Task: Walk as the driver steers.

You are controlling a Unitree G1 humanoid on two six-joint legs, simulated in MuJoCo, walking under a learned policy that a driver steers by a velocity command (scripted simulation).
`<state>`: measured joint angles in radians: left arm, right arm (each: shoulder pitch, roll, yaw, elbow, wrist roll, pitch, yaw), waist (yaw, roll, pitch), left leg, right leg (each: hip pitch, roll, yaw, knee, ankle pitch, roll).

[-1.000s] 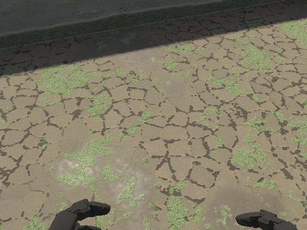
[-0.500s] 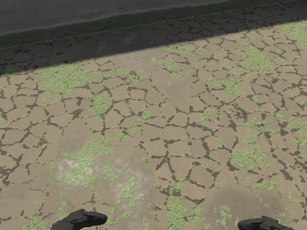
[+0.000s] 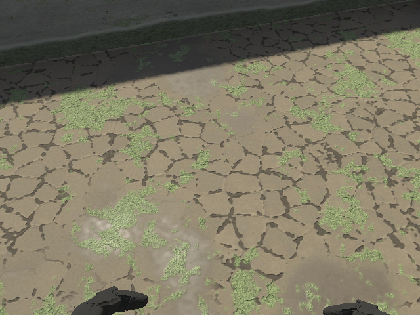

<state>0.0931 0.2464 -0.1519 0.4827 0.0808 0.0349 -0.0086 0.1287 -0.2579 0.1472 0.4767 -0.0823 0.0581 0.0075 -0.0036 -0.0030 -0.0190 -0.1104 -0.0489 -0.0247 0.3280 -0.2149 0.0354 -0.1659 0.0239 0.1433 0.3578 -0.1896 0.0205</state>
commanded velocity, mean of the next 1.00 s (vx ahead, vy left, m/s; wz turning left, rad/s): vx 0.50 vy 0.00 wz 0.00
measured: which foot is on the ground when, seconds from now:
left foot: down 0.00-1.00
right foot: down 0.00-1.00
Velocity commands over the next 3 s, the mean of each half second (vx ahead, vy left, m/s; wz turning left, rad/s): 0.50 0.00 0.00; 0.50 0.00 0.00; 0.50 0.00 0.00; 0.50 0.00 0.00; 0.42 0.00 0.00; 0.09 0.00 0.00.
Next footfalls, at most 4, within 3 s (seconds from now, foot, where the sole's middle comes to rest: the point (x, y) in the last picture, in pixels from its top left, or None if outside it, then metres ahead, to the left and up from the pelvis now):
none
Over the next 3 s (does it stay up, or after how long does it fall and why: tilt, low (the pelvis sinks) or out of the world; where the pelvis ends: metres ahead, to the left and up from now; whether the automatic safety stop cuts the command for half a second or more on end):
stays up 0.01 0.00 0.01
